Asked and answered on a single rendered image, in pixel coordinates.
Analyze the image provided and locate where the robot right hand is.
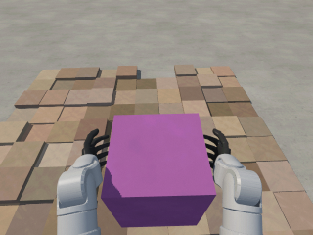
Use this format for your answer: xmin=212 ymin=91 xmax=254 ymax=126
xmin=203 ymin=128 xmax=231 ymax=169

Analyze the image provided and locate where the carton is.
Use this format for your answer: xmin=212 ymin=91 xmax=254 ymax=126
xmin=101 ymin=113 xmax=217 ymax=228

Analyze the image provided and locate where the robot right forearm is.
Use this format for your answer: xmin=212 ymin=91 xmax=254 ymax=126
xmin=212 ymin=154 xmax=263 ymax=235

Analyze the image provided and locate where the robot left forearm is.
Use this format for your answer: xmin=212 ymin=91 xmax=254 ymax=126
xmin=57 ymin=154 xmax=103 ymax=235

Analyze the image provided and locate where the robot left hand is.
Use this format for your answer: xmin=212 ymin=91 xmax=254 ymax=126
xmin=81 ymin=128 xmax=110 ymax=167

